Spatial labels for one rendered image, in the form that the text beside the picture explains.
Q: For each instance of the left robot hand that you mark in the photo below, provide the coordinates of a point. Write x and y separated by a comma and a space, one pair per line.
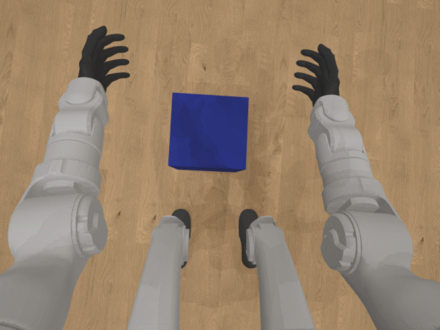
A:
92, 63

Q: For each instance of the right robot forearm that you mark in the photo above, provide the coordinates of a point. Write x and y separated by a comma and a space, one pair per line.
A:
347, 177

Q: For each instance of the robot right upper arm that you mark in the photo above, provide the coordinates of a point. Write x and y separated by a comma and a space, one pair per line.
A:
373, 252

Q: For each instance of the left robot forearm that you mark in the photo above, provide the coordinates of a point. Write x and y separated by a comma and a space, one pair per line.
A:
74, 148

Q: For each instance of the carton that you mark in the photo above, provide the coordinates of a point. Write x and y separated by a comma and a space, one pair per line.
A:
208, 132

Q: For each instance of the right robot hand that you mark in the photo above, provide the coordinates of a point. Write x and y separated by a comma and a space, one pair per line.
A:
326, 81

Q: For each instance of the robot left upper arm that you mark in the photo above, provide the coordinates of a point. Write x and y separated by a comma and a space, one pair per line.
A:
51, 238

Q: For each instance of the robot right shin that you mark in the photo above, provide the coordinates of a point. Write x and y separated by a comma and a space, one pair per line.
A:
264, 219

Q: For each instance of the right robot foot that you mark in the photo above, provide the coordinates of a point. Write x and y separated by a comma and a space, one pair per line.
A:
246, 218

